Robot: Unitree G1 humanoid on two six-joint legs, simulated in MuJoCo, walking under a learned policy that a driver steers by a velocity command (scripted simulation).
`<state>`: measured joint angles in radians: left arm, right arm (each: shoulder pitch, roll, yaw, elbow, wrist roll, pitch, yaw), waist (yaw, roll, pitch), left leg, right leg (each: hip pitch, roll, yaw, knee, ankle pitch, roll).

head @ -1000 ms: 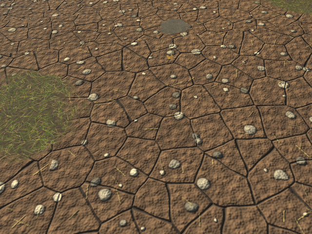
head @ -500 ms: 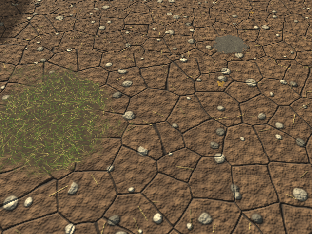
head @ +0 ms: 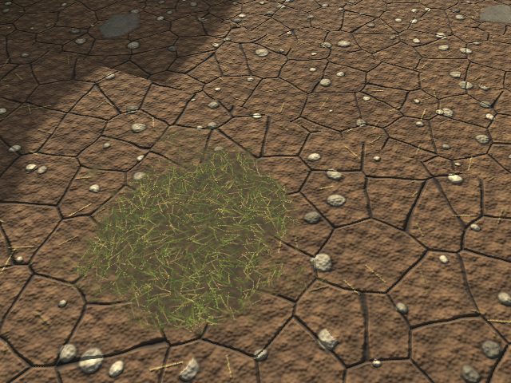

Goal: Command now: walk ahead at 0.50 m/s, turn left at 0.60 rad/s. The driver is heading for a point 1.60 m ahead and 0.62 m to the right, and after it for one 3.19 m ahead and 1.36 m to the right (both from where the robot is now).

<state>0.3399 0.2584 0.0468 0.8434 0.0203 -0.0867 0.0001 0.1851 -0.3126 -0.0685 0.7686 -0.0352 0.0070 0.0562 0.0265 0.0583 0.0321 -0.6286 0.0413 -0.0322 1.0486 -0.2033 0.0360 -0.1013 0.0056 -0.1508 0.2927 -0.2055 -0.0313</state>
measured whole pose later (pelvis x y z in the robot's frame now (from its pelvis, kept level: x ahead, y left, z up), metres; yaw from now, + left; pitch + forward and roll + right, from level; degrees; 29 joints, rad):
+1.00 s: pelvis +0.37 +0.02 -0.01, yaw -22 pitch +1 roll +1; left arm 0.23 0.27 0.08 0.79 0.01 0.03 0.00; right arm 0.14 -0.25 -0.05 0.79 -0.03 0.05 -0.03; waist 0.03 0.02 0.07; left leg -0.53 0.04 -0.07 1.00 -0.37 -0.05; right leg -0.36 0.13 0.06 0.43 -0.08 -0.12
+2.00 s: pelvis +0.46 +0.01 -0.01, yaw -40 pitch +0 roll -1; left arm 0.40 0.26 0.04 0.96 0.02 -0.05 0.00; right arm 0.17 -0.28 -0.06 0.80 -0.03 -0.01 0.05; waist 0.05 0.02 0.01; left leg -0.47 0.06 0.04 0.65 -0.23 0.01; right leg 0.06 0.04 0.05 0.23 -0.29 -0.03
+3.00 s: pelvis +0.76 -0.12 +0.00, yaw -40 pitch +0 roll -1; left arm 0.28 0.23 0.06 1.03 0.03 -0.05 -0.02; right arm 0.33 -0.21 -0.05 0.97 -0.03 -0.06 0.00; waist 0.00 -0.03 -0.01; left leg -0.20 -0.02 0.08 0.42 -0.24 0.07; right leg -0.38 -0.01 -0.01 0.97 -0.34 -0.10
